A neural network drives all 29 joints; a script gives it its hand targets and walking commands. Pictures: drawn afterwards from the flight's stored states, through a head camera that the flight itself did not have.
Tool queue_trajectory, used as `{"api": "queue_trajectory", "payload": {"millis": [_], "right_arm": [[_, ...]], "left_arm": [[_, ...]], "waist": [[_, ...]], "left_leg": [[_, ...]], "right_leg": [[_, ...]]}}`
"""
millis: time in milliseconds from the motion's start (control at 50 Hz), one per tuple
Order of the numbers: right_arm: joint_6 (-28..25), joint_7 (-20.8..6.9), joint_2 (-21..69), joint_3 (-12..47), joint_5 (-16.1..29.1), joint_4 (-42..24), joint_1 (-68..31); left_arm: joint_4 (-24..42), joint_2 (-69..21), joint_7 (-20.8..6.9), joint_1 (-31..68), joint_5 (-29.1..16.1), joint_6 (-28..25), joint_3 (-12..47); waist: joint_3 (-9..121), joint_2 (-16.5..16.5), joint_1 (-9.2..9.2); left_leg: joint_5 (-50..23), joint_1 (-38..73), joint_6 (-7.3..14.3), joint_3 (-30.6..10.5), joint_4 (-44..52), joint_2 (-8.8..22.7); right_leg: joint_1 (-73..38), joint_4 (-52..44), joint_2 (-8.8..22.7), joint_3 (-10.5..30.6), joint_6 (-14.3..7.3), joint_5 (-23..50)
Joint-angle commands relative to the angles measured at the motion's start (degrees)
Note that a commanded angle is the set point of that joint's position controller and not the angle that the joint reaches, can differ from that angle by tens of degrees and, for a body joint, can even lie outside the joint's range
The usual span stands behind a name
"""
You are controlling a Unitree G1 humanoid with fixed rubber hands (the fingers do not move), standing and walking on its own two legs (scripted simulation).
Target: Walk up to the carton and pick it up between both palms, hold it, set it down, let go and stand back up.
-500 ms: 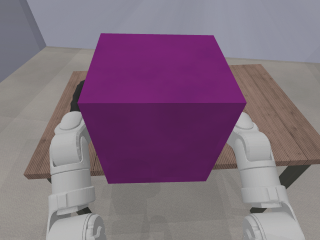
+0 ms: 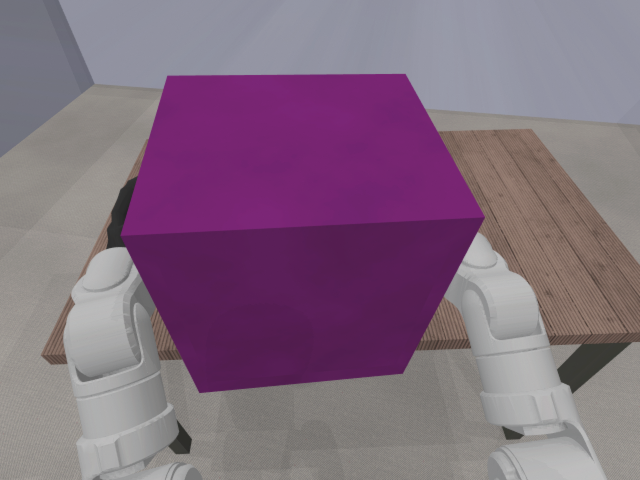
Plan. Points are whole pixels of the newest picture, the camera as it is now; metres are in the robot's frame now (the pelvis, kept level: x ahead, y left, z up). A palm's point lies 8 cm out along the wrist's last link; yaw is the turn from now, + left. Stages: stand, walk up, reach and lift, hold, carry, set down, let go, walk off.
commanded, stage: reach and lift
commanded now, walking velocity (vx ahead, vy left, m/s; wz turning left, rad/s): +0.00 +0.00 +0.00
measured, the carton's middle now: (297, 240) +0.36 +0.00 +0.15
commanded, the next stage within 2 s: hold in 0.52 s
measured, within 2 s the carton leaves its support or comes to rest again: neither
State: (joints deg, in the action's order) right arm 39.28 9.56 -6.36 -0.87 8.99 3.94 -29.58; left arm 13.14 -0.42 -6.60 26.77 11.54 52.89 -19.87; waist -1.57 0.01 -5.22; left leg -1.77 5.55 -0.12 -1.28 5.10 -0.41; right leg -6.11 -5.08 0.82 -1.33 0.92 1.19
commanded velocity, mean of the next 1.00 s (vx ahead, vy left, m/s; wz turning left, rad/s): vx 0.00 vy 0.00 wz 0.00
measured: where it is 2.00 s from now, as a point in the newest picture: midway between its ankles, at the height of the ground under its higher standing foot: outside the picture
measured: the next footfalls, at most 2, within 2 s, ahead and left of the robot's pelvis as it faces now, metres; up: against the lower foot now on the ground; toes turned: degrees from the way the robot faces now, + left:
none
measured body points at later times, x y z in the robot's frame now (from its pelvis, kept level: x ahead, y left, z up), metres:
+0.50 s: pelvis -0.01 +0.00 +0.00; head +0.00 -0.01 +0.45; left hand +0.35 +0.17 +0.17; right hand +0.35 -0.18 +0.15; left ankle -0.01 +0.12 -0.76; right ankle -0.01 -0.12 -0.76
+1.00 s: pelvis -0.02 +0.00 +0.00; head +0.00 +0.00 +0.45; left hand +0.35 +0.17 +0.17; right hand +0.35 -0.18 +0.15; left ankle -0.01 +0.12 -0.76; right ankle -0.01 -0.12 -0.76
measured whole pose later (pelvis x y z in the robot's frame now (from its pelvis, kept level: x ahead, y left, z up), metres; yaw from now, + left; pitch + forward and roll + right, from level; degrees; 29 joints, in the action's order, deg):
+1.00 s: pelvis -0.02 +0.00 +0.00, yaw -1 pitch -1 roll +0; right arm 37.3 9.1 -6.9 -2.2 8.4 3.8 -30.0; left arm 12.1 -1.6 -5.9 28.7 11.5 51.7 -20.0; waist -2.6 0.4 -4.5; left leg -3.2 3.0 0.2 -0.3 5.1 -0.4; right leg -3.2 -5.0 0.8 -0.3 1.0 2.9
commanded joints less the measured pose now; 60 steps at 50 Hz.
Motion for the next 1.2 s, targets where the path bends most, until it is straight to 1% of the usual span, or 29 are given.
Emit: {"api": "queue_trajectory", "payload": {"millis": [0, 40, 80, 140, 200, 260, 360, 420, 480, 540, 580, 620, 680, 780, 820, 880, 940, 980, 1000, 1080, 1180], "right_arm": [[-5.8, -4.7, 17.2, 17.5, 7.6, -20.9, -38.2], [-6.3, -5.0, 17.1, 18.1, 8.1, -23.2, -39.5], [-6.5, -5.4, 16.7, 18.2, 8.1, -24.1, -40.1], [-6.3, -5.6, 15.7, 17.4, 8.0, -22.4, -38.6], [-6.0, -5.9, 15.1, 16.2, 7.2, -19.4, -37.4], [-5.8, -5.9, 15.1, 15.2, 6.4, -16.7, -36.8], [-6.7, -5.8, 16.9, 16.3, 6.7, -17.7, -39.9], [-7.5, -5.8, 18.5, 17.5, 7.0, -19.6, -42.1], [-7.7, -5.7, 19.2, 18.0, 6.7, -19.9, -42.2], [-7.4, -5.4, 18.9, 17.2, 5.9, -18.1, -40.6], [-7.0, -5.2, 18.4, 16.2, 5.4, -16.5, -39.2], [-6.7, -5.0, 18.0, 15.5, 4.9, -15.0, -37.9], [-6.5, -4.7, 18.0, 15.2, 5.0, -14.7, -37.7], [-6.9, -5.0, 18.0, 16.1, 5.5, -16.5, -39.5], [-7.2, -5.3, 18.3, 16.7, 5.9, -17.5, -40.4], [-7.7, -5.8, 18.9, 17.3, 6.3, -19.0, -41.9], [-7.9, -6.1, 18.8, 17.3, 6.3, -19.1, -41.8], [-7.7, -6.2, 18.2, 16.8, 5.8, -18.2, -41.0], [-7.5, -6.2, 18.0, 16.4, 5.7, -17.7, -40.1], [-6.9, -5.8, 17.8, 16.1, 5.8, -16.5, -37.3], [-6.2, -4.9, 17.5, 17.6, 7.4, -19.3, -36.1]], "left_arm": [[12.6, -17.0, -9.1, 30.7, -9.5, -0.3, 26.0], [13.9, -17.4, -8.5, 30.7, -10.0, -0.2, 26.9], [14.0, -17.4, -7.9, 30.5, -10.0, 0.0, 26.9], [12.7, -16.5, -7.6, 28.8, -9.2, 0.8, 25.6], [10.6, -15.7, -7.9, 28.2, -8.2, 1.4, 23.7], [8.8, -15.2, -8.3, 28.0, -7.3, 1.5, 21.6], [8.5, -16.3, -8.5, 31.0, -7.8, -0.2, 22.0], [9.9, -17.6, -8.0, 33.4, -8.9, -1.7, 24.3], [10.3, -17.7, -7.5, 34.3, -9.5, -2.6, 25.7], [8.1, -16.9, -7.7, 33.1, -9.2, -2.7, 25.1], [6.5, -16.3, -8.2, 32.6, -8.6, -2.6, 24.2], [5.2, -15.9, -8.7, 31.7, -8.3, -2.5, 23.1], [4.9, -15.9, -9.2, 31.9, -7.9, -2.6, 22.4], [5.9, -16.8, -8.7, 32.9, -8.3, -3.2, 23.0], [7.1, -17.2, -8.2, 34.1, -8.8, -3.6, 24.2], [8.5, -17.9, -7.3, 35.4, -9.4, -4.1, 25.7], [8.2, -18.0, -6.6, 35.0, -9.6, -4.1, 26.1], [7.0, -17.7, -6.6, 33.9, -9.2, -3.7, 25.2], [6.8, -17.4, -6.7, 33.4, -9.1, -3.5, 25.1], [7.3, -17.2, -7.4, 31.0, -8.3, -2.4, 24.2], [11.2, -17.2, -8.0, 28.7, -8.8, -0.7, 25.0]], "waist": [[27.9, 1.8, -0.45], [29.6, 1.8, -0.36], [30.4, 1.3, -0.01], [28.4, 1.1, 0.28], [25.3, 0.7, 0.57], [23.0, 0.1, 1.00], [25.9, 0.3, 1.37], [29.3, 0.9, 1.06], [31.1, 0.9, 0.72], [29.2, 0.3, 0.44], [26.6, 0.8, 0.20], [24.5, 0.5, 0.02], [23.4, 0.8, 0.33], [25.6, 0.6, 0.85], [27.6, 1.2, 0.87], [30.5, 1.2, 1.05], [31.6, 0.8, 0.85], [30.2, 0.1, 0.87], [29.8, 0.4, 0.71], [27.9, 1.0, 0.36], [28.3, 1.5, -0.08]], "left_leg": [[-24.5, 5.5, -3.2, 2.1, -5.0, -1.5], [-25.6, 6.6, -3.3, 2.0, -5.2, -1.4], [-26.3, 7.4, -3.2, 2.0, -5.6, -1.2], [-24.9, 7.7, -3.1, 2.1, -5.3, -1.1], [-21.4, 6.4, -2.7, 2.5, -4.3, -0.9], [-18.4, 4.4, -2.2, 3.0, -3.0, -1.0], [-16.8, 2.4, -1.3, 3.3, -2.1, -1.1], [-17.2, 2.5, -1.2, 3.1, -2.3, -1.2], [-17.6, 2.3, -1.1, 2.9, -2.8, -1.2], [-15.3, 1.5, -0.9, 3.0, -2.7, -1.2], [-12.6, 0.3, -0.9, 3.1, -2.1, -1.2], [-10.9, -0.8, -0.7, 3.2, -1.7, -1.2], [-9.8, -1.8, -0.6, 3.3, -1.1, -1.1], [-11.1, -0.8, -0.8, 3.1, -1.4, -0.9], [-11.6, -0.2, -0.9, 3.0, -1.7, -0.7], [-12.7, 1.2, -1.0, 2.8, -2.4, -0.5], [-13.1, 2.4, -1.1, 2.7, -3.0, -0.5], [-12.8, 2.3, -1.1, 2.7, -3.0, -0.6], [-12.8, 2.3, -1.2, 2.7, -3.0, -0.7], [-15.9, 3.3, -1.7, 2.8, -3.3, -1.0], [-22.8, 5.3, -2.7, 2.6, -4.5, -1.5]], "right_leg": [[-13.2, 5.7, -3.2, 0.8, 2.8, 21.7], [-12.7, 5.9, -3.3, 0.5, 2.8, 21.8], [-12.5, 5.9, -3.4, 0.4, 2.7, 21.8], [-12.3, 5.4, -3.4, 0.7, 2.8, 20.4], [-12.3, 4.8, -3.2, 0.9, 3.0, 17.8], [-13.7, 4.6, -3.1, 1.1, 3.5, 17.0], [-16.0, 5.5, -2.8, 1.4, 3.8, 17.7], [-15.7, 6.2, -2.7, 1.4, 3.6, 18.2], [-15.4, 6.5, -2.6, 1.3, 3.6, 18.7], [-14.7, 6.2, -2.5, 1.1, 3.8, 17.1], [-14.1, 5.6, -2.4, 1.2, 3.8, 14.7], [-14.0, 5.2, -2.4, 1.2, 4.0, 13.3], [-14.2, 4.9, -2.4, 1.1, 4.0, 12.3], [-13.2, 5.1, -2.6, 1.0, 3.7, 11.5], [-12.6, 5.3, -2.6, 0.9, 3.4, 11.1], [-11.1, 5.6, -2.7, 0.7, 3.2, 10.8], [-9.9, 5.6, -2.9, 0.5, 3.0, 10.6], [-9.7, 5.4, -2.9, 0.3, 3.1, 10.5], [-9.7, 5.3, -3.0, 0.5, 3.1, 10.6], [-11.1, 5.2, -3.1, 0.6, 3.3, 14.2], [-14.2, 5.6, -3.3, 1.1, 3.1, 21.4]]}}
